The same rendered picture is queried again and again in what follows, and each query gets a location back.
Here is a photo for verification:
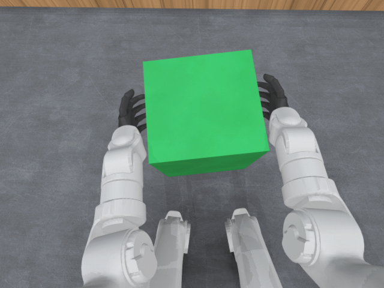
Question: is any left robot forearm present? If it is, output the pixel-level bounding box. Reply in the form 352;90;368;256
82;125;146;277

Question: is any robot left hand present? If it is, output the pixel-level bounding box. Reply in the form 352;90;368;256
118;89;147;133

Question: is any right robot forearm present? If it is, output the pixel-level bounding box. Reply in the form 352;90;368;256
269;107;364;241

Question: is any robot right thigh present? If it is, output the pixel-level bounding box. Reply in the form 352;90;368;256
224;214;283;288

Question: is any robot left thigh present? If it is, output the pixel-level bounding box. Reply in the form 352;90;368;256
143;216;191;288

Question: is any robot right hand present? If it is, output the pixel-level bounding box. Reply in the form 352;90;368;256
257;74;289;120

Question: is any carton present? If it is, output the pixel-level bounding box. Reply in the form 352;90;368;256
143;50;269;177

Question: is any left robot upper arm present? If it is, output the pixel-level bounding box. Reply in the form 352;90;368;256
76;228;157;288

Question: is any right robot upper arm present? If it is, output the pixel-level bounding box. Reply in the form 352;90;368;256
282;208;384;288

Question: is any robot thigh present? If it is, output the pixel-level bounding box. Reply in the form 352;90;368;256
143;216;191;288
224;214;283;288

